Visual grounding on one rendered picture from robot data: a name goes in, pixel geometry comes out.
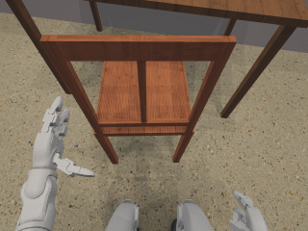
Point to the chair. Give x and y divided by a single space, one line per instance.
144 89

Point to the robot right hand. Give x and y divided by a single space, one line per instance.
250 220

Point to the left robot forearm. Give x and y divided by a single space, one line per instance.
38 196

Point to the left robot thigh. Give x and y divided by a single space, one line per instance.
124 218

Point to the robot left hand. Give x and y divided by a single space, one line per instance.
50 139

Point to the robot thigh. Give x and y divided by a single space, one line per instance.
191 218
124 218

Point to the table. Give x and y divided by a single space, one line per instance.
288 14

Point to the right robot thigh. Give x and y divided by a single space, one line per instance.
191 218

